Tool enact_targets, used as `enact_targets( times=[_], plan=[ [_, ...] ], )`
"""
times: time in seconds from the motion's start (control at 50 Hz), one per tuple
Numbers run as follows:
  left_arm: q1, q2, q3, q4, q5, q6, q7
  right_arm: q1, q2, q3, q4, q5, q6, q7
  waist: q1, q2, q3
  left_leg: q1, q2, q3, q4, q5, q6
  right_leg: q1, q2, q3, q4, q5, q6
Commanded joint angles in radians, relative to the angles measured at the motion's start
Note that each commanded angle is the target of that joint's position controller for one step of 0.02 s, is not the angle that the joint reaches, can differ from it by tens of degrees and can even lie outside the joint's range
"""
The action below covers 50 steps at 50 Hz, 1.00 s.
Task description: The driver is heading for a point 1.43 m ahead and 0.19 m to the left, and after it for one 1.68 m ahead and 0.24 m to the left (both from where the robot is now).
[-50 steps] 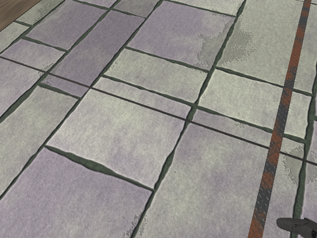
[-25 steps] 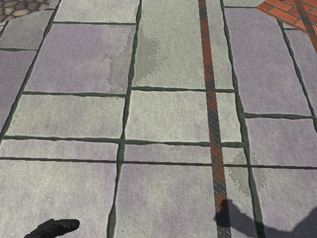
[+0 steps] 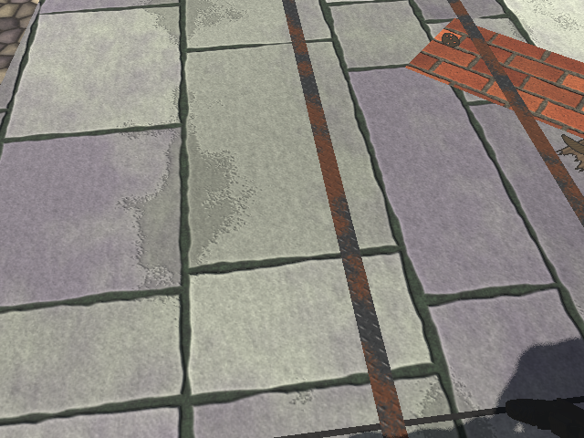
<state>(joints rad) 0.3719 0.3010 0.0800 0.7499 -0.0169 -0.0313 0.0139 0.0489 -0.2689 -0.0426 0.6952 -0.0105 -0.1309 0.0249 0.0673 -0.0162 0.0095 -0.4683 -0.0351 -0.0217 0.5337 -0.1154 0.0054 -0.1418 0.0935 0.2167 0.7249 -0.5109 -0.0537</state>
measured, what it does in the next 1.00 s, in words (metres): walks ahead: right foot, then left foot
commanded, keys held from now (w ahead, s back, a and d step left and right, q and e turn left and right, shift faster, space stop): w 1.00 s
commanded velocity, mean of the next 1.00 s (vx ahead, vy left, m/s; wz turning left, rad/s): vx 0.50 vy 0.00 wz -0.08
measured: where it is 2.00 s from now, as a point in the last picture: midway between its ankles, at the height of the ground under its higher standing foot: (337, 236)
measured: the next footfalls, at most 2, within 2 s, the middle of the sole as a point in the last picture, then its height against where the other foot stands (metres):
right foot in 0.48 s outside the picture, level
left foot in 1.00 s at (295, 339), level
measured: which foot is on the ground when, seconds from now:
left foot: down 0.00-0.48, up 0.50-0.98, down 1.00-1.00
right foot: up 0.00-0.46, down 0.48-1.00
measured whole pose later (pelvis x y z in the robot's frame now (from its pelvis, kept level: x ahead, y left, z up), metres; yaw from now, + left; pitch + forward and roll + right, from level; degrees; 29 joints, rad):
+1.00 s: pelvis +0.54 -0.03 +0.00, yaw -2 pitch +2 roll -2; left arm 0.43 0.29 0.06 0.87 -0.02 -0.04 0.00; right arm 0.01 -0.26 -0.02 0.72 0.01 -0.09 0.05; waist 0.08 0.03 0.01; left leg -0.49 0.02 0.01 0.48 -0.03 0.07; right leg 0.06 0.02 -0.02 0.34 -0.43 -0.01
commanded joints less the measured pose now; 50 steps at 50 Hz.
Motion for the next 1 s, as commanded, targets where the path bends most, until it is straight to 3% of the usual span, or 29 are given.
enact_targets(
  times=[0.02, 0.04, 0.06, 0.08, 0.1, 0.14, 0.18, 0.24, 0.34, 0.4, 0.44, 0.46, 0.48, 0.5, 0.52, 0.54, 0.56, 0.58, 0.6, 0.64, 0.7, 0.76, 0.86, 0.92, 0.96, 0.98, 1.0],
  plan=[
    [0.104, 0.098, -0.001, -0.064, -0.027, -0.029, 0.001, 0.342, -0.192, -0.07, 0.028, 0.024, 0.005, 0.005, -0.139, 0.235, -0.247, 0.765, 0.417, -0.779, -0.244, -0.475, 0.263, -0.628, -0.04, -0.007, 0.57, -0.044, 0.024],
    [-0.026, 0.135, 0.009, -0.088, -0.021, -0.028, 0.0, 0.279, -0.147, -0.055, 0.018, 0.023, 0.012, 0.001, -0.155, 0.136, -0.117, 0.639, 0.38, -0.625, -0.255, -0.433, 0.223, -0.658, -0.073, -0.036, 0.58, 0.049, 0.024],
    [-0.095, 0.124, 0.006, -0.105, -0.004, -0.028, 0.002, 0.23, -0.135, -0.046, 0.01, 0.009, 0.018, 0.0, -0.139, 0.068, -0.054, 0.519, 0.339, -0.514, -0.268, -0.306, 0.208, -0.63, -0.107, -0.071, 0.549, 0.113, 0.025],
    [-0.124, 0.107, 0.007, -0.117, 0.009, -0.033, -0.002, 0.2, -0.117, -0.039, 0.015, 0.003, 0.022, -0.001, -0.116, 0.064, -0.013, 0.437, 0.304, -0.438, -0.288, -0.198, 0.209, -0.607, -0.14, -0.083, 0.488, 0.161, 0.024],
    [-0.114, 0.089, 0.005, -0.118, 0.008, -0.035, -0.007, 0.189, -0.103, -0.032, 0.018, -0.004, 0.02, -0.003, -0.091, 0.094, -0.01, 0.386, 0.272, -0.378, -0.306, -0.119, 0.2, -0.555, -0.167, -0.094, 0.442, 0.191, 0.024],
    [-0.096, 0.054, -0.002, -0.111, 0.005, -0.034, -0.012, 0.199, -0.095, -0.029, 0.033, 0.006, 0.017, -0.004, -0.077, 0.122, -0.021, 0.356, 0.245, -0.301, -0.335, -0.016, 0.211, -0.52, -0.18, -0.126, 0.37, 0.203, 0.032],
    [-0.147, 0.032, -0.012, -0.131, 0.012, -0.034, -0.012, 0.219, -0.129, -0.037, 0.05, 0.016, 0.016, -0.008, -0.085, 0.11, -0.006, 0.345, 0.252, -0.25, -0.365, 0.066, 0.23, -0.541, -0.193, -0.148, 0.264, 0.245, 0.048],
    [-0.239, 0.009, -0.027, -0.151, 0.013, -0.041, -0.019, 0.243, -0.162, -0.045, 0.071, 0.022, 0.026, -0.014, -0.113, 0.093, 0.004, 0.339, 0.232, -0.165, -0.386, 0.118, 0.215, -0.51, -0.192, -0.171, 0.066, 0.403, 0.059],
    [-0.375, 0.017, -0.029, -0.185, -0.002, -0.051, -0.037, 0.326, -0.183, -0.045, 0.117, 0.036, 0.043, -0.015, -0.16, 0.094, 0.032, 0.366, 0.24, -0.111, -0.365, 0.124, 0.188, -0.424, -0.151, -0.202, -0.132, 0.535, 0.057],
    [-0.404, 0.039, -0.022, -0.204, -0.004, -0.057, -0.05, 0.342, -0.2, -0.049, 0.137, 0.04, 0.059, -0.018, -0.144, 0.105, 0.042, 0.444, 0.281, -0.126, -0.316, 0.176, 0.167, -0.404, -0.137, -0.203, -0.195, 0.456, 0.021],
    [-0.298, 0.075, -0.003, -0.177, 0.003, -0.059, -0.048, 0.318, -0.214, -0.052, 0.138, 0.042, 0.069, -0.024, -0.068, 0.105, -0.016, 0.452, 0.261, -0.088, -0.187, 0.396, 0.136, -0.228, -0.1, -0.238, -0.255, 0.434, -0.017],
    [-0.16, 0.119, 0.02, -0.135, 0.008, -0.057, -0.04, 0.321, -0.193, -0.044, 0.136, 0.037, 0.07, -0.026, -0.005, 0.084, -0.109, 0.399, 0.212, -0.044, -0.018, 0.478, 0.11, -0.019, -0.098, -0.241, -0.26, 0.444, -0.047],
    [0.031, 0.196, 0.042, -0.105, 0.021, -0.052, -0.028, 0.311, -0.139, -0.019, 0.104, 0.01, 0.066, -0.028, 0.067, -0.029, -0.264, 0.202, 0.154, 0.004, 0.294, 0.235, 0.069, 0.281, -0.289, -0.031, -0.224, 0.484, -0.118],
    [0.064, 0.268, 0.052, -0.087, 0.021, -0.046, -0.032, 0.427, -0.035, 0.012, 0.086, 0.013, 0.043, -0.024, 0.005, -0.297, -0.369, -0.171, -0.01, 0.01, 0.613, -0.412, 0.011, 0.55, -0.491, 0.418, -0.334, 0.298, -0.275],
    [0.068, 0.17, 0.03, -0.087, 0.009, -0.043, -0.034, 0.37, -0.142, -0.012, 0.099, 0.033, 0.028, -0.017, 0.045, -0.193, -0.331, -0.295, 0.037, -0.089, 0.729, -0.458, 0.016, 0.516, -0.474, 0.486, -0.404, 0.141, -0.267],
    [0.0, 0.136, 0.015, -0.092, 0.006, -0.046, -0.033, 0.278, -0.181, -0.025, 0.071, 0.05, 0.019, -0.012, 0.035, -0.141, -0.186, -0.346, 0.084, -0.071, 0.734, -0.366, 0.026, 0.394, -0.437, 0.342, -0.423, 0.173, -0.227],
    [-0.061, 0.116, 0.007, -0.097, 0.012, -0.046, -0.034, 0.231, -0.169, -0.023, 0.066, 0.042, 0.018, -0.015, 0.007, -0.07, -0.117, -0.312, 0.124, -0.049, 0.694, -0.277, 0.023, 0.265, -0.391, 0.234, -0.443, 0.27, -0.205],
    [-0.107, 0.093, 0.0, -0.099, 0.019, -0.048, -0.039, 0.213, -0.159, -0.026, 0.064, 0.025, 0.022, -0.017, -0.022, -0.052, -0.064, -0.275, 0.147, -0.044, 0.637, -0.223, 0.014, 0.159, -0.357, 0.164, -0.473, 0.366, -0.195],
    [-0.132, 0.077, -0.006, -0.099, 0.027, -0.052, -0.04, 0.228, -0.146, -0.026, 0.067, 0.021, 0.031, -0.016, -0.054, -0.066, -0.051, -0.216, 0.166, -0.051, 0.606, -0.186, 0.008, 0.087, -0.332, 0.115, -0.502, 0.433, -0.188],
    [-0.141, 0.077, -0.003, -0.085, 0.019, -0.065, -0.042, 0.251, -0.107, -0.02, 0.076, 0.021, 0.05, -0.016, -0.083, -0.07, -0.045, -0.165, 0.172, -0.042, 0.557, -0.153, -0.008, 0.016, -0.316, 0.051, -0.547, 0.504, -0.198],
    [-0.113, 0.108, 0.007, -0.051, 0.016, -0.073, -0.033, 0.167, -0.09, -0.015, 0.048, 0.01, 0.062, -0.021, -0.077, -0.04, -0.003, -0.213, 0.177, -0.037, 0.421, -0.03, -0.031, -0.01, -0.307, -0.024, -0.586, 0.571, -0.203],
    [-0.077, 0.121, 0.008, -0.023, 0.012, -0.066, -0.023, 0.066, -0.071, -0.007, 0.025, 0.012, 0.054, -0.011, -0.045, -0.035, 0.023, -0.19, 0.157, -0.021, 0.223, 0.145, -0.029, -0.011, -0.271, -0.101, -0.596, 0.575, -0.168],
    [0.025, 0.148, 0.013, 0.042, 0.0, -0.051, -0.017, -0.095, -0.069, 0.001, -0.026, 0.025, 0.04, 0.012, 0.013, -0.029, 0.058, -0.167, 0.116, -0.001, 0.038, 0.217, -0.008, 0.084, -0.303, -0.116, -0.57, 0.54, -0.15],
    [0.048, 0.157, 0.017, 0.071, -0.003, -0.034, -0.01, -0.126, -0.085, -0.002, -0.05, 0.025, 0.034, 0.027, 0.004, -0.041, 0.059, -0.174, 0.101, -0.001, -0.018, 0.117, 0.028, 0.192, -0.345, -0.1, -0.506, 0.617, -0.131],
    [0.033, 0.171, 0.021, 0.078, -0.002, -0.023, -0.005, -0.063, -0.112, -0.013, -0.037, 0.023, 0.031, 0.029, -0.04, -0.065, 0.016, -0.057, 0.065, 0.032, -0.042, 0.044, 0.057, 0.223, -0.342, -0.109, -0.421, 0.813, -0.109],
    [0.015, 0.17, 0.019, 0.077, -0.001, -0.017, -0.003, 0.045, -0.14, -0.031, -0.006, 0.02, 0.03, 0.024, -0.101, -0.063, -0.051, 0.102, 0.033, 0.064, -0.069, 0.054, 0.083, 0.206, -0.306, -0.142, -0.296, 0.965, -0.088],
    [0.013, 0.144, 0.006, 0.066, 0.008, -0.016, 0.001, 0.209, -0.193, -0.054, 0.039, 0.015, 0.031, 0.014, -0.169, -0.041, -0.171, 0.367, 0.078, 0.023, -0.035, 0.1, 0.124, 0.092, -0.256, -0.181, -0.093, 0.93, -0.057]
  ],
)
Keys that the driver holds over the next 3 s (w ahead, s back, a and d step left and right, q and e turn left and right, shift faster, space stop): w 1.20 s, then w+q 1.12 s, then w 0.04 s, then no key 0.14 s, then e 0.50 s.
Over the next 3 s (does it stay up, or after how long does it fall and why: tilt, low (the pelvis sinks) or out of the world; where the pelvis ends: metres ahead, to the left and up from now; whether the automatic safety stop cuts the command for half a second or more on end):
stays up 1.38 0.17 0.02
